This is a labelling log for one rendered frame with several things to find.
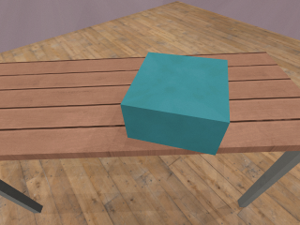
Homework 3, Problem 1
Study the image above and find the table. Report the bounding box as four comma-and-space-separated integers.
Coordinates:
0, 52, 300, 214

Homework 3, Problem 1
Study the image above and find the carton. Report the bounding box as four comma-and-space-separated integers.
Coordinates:
120, 52, 231, 156

